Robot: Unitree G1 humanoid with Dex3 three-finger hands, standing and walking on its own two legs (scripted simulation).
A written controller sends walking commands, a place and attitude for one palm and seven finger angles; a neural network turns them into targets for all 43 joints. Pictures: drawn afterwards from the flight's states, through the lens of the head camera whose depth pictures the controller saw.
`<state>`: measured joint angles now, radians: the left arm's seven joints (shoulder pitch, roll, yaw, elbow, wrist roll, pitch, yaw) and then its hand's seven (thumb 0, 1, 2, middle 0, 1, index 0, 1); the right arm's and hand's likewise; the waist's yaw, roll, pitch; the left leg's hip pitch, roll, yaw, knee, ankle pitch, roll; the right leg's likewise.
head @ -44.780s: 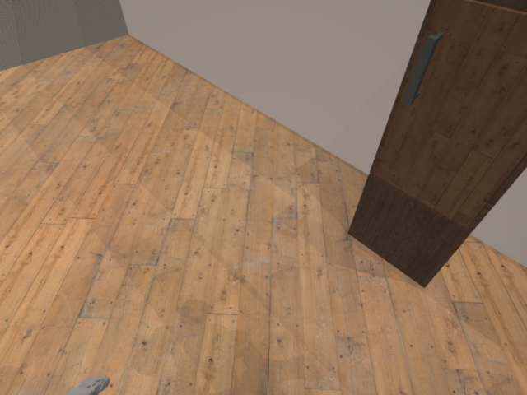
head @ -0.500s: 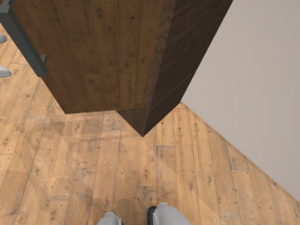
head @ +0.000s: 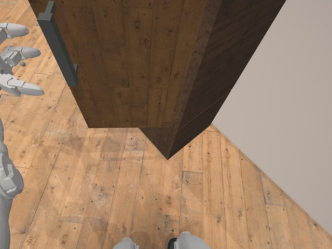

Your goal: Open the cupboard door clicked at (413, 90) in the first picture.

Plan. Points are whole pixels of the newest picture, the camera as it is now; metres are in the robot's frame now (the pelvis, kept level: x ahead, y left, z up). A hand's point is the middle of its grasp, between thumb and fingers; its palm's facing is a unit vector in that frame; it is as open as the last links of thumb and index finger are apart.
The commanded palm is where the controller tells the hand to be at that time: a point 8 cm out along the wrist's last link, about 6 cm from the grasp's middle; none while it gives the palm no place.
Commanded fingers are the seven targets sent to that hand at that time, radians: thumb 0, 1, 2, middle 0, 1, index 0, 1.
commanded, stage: move the hooked fingers beside the handle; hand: left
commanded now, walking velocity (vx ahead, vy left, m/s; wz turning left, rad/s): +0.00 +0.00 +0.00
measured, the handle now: (63, 48) +0.54 +0.21 +0.12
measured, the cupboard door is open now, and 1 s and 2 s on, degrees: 53 53 52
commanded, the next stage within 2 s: slide the fingers in behind the handle in 0.72 s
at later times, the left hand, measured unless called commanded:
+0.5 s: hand (23, 61) +0.50 +0.29 +0.12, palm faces +0.03 -1.00 +0.00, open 13.9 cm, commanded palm +0.48 +0.34 +0.12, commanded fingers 0.00 -0.50 0.30 -0.30 -1.20 -0.30 -1.20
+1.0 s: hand (24, 62) +0.50 +0.28 +0.12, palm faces +0.01 -1.00 +0.02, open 13.9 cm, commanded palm +0.48 +0.32 +0.12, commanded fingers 0.00 -0.50 0.30 -0.30 -1.20 -0.30 -1.20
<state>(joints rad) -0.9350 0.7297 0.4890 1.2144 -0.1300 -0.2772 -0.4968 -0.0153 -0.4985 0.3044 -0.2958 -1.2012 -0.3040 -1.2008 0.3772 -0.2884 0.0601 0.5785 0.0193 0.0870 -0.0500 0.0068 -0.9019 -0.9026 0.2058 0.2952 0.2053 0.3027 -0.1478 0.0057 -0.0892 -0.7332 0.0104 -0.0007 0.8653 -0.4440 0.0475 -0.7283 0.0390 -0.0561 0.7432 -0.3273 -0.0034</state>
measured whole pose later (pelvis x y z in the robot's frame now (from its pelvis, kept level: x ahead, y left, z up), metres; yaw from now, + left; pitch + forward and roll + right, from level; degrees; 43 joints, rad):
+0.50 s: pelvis -0.01 -0.01 +0.00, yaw -1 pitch +20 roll -4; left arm -1.01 0.90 0.54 1.33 -0.08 -0.23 -0.53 -0.01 -0.50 0.30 -0.30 -1.20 -0.30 -1.20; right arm 0.46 -0.31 0.08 0.59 0.03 0.09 -0.07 0.01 -0.90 -0.90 0.21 0.30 0.21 0.30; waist -0.20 0.01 -0.07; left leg -0.80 0.03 0.01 0.89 -0.44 0.04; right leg -0.80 0.06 -0.05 0.76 -0.31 -0.02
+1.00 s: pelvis +0.00 +0.00 +0.00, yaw -1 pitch +20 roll -4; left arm -0.95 0.77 0.49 1.23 -0.13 -0.27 -0.51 -0.02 -0.50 0.30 -0.30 -1.20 -0.30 -1.20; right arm 0.40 -0.28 0.07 0.58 0.02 0.10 -0.05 0.01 -0.90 -0.90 0.21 0.30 0.21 0.30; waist -0.16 0.01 -0.10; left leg -0.78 0.02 0.00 0.89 -0.46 0.05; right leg -0.77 0.05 -0.05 0.76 -0.33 0.00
